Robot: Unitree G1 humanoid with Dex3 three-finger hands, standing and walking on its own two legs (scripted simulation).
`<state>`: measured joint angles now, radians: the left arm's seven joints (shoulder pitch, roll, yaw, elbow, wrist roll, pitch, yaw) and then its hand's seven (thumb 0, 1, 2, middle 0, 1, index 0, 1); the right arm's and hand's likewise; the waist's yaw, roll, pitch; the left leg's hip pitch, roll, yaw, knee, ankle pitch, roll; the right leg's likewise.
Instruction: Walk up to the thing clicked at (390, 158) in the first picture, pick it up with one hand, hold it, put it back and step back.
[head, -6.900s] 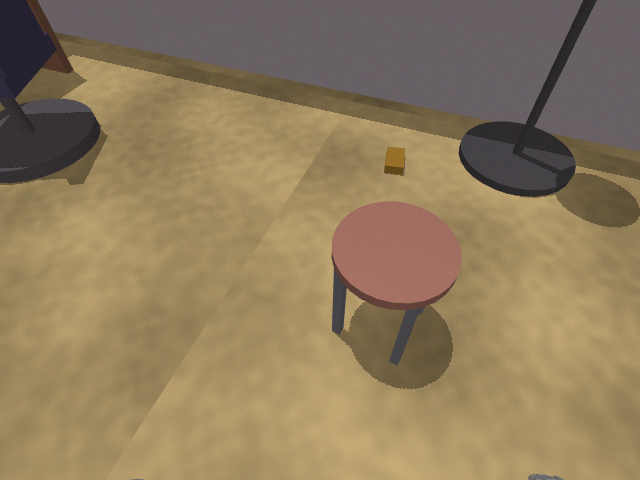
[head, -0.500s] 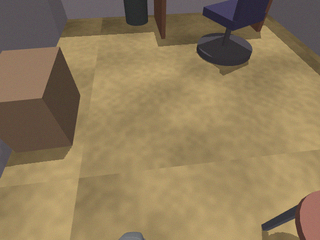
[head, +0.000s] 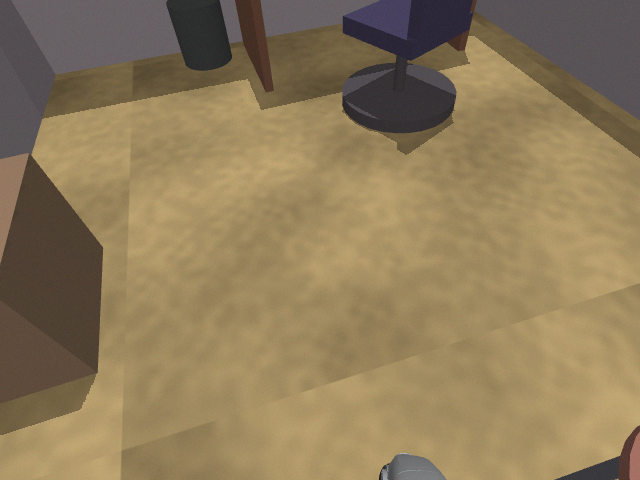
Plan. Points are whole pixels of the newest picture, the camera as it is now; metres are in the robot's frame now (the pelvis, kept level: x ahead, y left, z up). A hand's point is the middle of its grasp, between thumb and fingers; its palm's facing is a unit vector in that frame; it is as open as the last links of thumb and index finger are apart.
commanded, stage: walk up
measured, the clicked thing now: out of the picture +0.49 -1.45 -0.74
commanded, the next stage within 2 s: none
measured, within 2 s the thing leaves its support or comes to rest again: neither
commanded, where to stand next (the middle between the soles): +0.83 -0.02 m, yaw +2 degrees
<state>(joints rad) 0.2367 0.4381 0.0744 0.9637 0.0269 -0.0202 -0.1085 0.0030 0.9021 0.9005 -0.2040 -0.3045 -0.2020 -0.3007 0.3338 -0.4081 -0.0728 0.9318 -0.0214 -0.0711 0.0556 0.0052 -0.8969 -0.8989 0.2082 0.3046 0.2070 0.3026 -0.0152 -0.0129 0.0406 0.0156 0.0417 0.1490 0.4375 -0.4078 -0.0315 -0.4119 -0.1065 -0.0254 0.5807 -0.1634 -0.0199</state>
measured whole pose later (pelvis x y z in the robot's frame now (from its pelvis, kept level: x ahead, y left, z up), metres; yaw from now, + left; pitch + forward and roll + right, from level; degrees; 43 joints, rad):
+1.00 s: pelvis +0.44 -0.05 -0.01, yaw +0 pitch -4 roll +2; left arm 0.23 0.40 0.06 0.87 0.01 -0.08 -0.06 0.00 0.90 0.90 -0.20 -0.30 -0.20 -0.30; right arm 0.35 -0.43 -0.05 0.89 -0.01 -0.04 0.03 0.01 -0.90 -0.90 0.20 0.30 0.20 0.30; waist -0.01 0.04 0.08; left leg -0.22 0.05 0.02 0.95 -0.48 0.03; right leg -0.37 -0.05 -0.07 0.66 -0.23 -0.03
